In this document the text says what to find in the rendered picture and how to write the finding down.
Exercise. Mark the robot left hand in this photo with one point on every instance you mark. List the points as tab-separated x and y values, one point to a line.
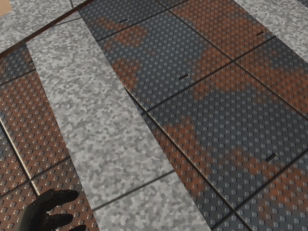
34	217

